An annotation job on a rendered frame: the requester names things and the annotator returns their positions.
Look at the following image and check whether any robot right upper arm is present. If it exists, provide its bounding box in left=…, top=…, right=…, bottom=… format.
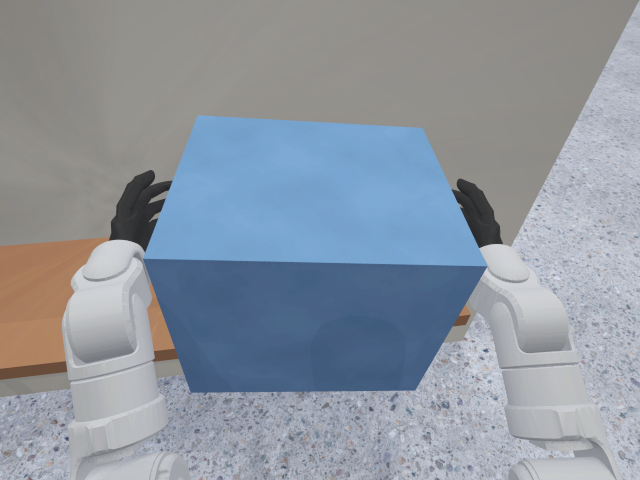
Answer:
left=508, top=457, right=616, bottom=480

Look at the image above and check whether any robot left hand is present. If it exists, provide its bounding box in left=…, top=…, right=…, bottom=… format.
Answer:
left=109, top=170, right=172, bottom=252

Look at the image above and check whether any robot right forearm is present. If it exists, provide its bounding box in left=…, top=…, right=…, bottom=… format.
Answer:
left=469, top=244, right=623, bottom=480

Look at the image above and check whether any robot right hand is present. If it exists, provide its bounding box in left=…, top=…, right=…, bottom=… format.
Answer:
left=451, top=179, right=503, bottom=248

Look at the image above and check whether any carton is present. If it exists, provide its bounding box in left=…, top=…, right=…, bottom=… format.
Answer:
left=143, top=115, right=488, bottom=393

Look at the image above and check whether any table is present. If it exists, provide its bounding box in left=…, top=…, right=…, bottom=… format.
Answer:
left=0, top=237, right=471, bottom=380

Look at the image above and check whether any robot left forearm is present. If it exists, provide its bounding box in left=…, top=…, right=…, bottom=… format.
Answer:
left=62, top=240, right=169, bottom=480

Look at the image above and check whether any robot left upper arm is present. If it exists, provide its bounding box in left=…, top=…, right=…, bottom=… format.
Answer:
left=84, top=451, right=191, bottom=480

